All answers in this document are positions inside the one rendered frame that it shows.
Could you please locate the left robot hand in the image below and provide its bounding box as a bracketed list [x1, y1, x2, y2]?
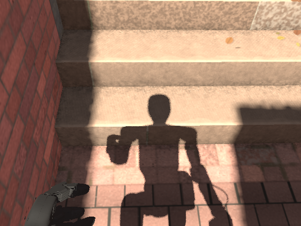
[24, 181, 95, 226]

